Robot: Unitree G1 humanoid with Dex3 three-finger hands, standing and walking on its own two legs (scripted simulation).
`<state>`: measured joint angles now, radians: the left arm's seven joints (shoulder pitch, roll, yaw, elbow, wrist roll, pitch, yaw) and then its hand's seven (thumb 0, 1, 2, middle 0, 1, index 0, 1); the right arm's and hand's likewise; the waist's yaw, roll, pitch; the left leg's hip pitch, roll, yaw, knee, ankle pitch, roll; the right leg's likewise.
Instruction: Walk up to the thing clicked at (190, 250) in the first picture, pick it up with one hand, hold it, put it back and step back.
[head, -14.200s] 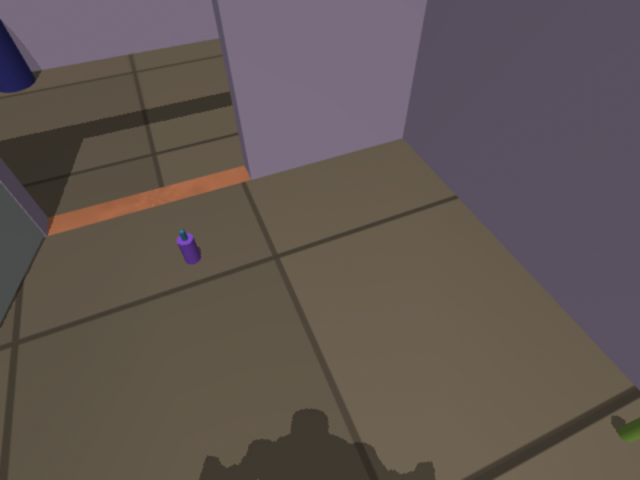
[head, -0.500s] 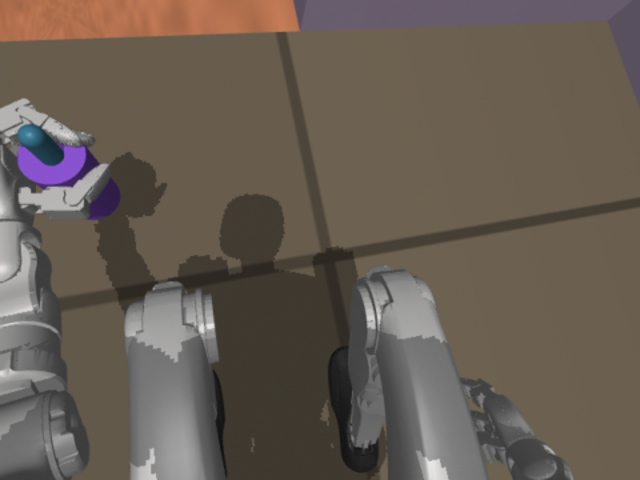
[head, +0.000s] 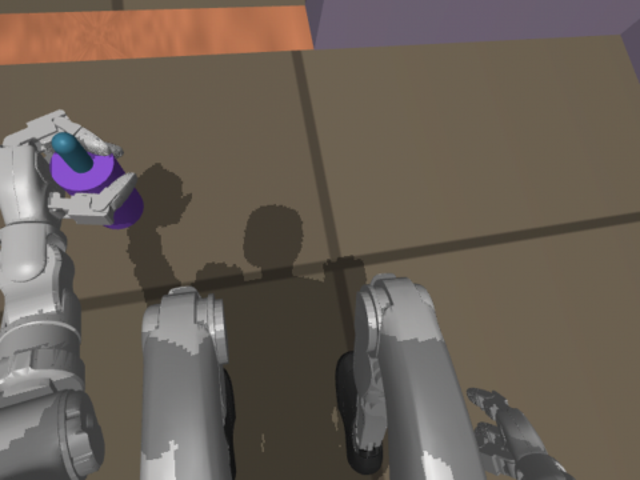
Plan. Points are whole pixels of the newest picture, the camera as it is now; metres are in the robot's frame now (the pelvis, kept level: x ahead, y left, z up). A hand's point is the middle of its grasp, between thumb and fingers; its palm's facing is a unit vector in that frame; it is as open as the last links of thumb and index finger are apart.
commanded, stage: settle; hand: left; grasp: from the side
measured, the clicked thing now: (94, 179) +0.45 +0.25 -0.07
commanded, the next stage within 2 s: lift in 0.28 s
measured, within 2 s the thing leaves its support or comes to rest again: neither
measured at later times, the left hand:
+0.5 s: hand (94, 159) +0.46 +0.24 -0.03, palm faces +0.16 -0.99 -0.07, open 6.7 cm
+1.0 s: hand (39, 140) +0.43 +0.24 +0.07, palm faces +0.12 -0.99 -0.08, open 6.6 cm
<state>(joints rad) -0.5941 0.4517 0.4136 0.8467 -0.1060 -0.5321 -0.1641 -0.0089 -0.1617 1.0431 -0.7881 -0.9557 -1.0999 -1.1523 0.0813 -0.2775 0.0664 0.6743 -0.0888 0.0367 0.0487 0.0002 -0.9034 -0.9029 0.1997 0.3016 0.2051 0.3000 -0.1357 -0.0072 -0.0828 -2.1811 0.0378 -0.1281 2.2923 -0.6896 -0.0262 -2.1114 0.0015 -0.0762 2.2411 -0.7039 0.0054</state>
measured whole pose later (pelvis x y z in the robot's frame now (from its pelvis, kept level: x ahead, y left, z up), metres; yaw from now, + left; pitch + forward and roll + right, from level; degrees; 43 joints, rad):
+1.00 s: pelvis +0.01 +0.00 +0.09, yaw +2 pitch +34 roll -4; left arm -0.44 0.35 0.33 0.60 -0.15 -0.39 -0.17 -0.01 -0.14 1.01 -0.78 -0.97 -1.09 -1.16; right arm 0.13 -0.26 0.00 0.63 -0.01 0.00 0.01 0.00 -0.93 -0.90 0.20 0.30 0.21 0.30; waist -0.08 0.03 -0.18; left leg -1.93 0.04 -0.07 2.01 -0.68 -0.01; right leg -1.88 -0.01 -0.04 1.98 -0.70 0.01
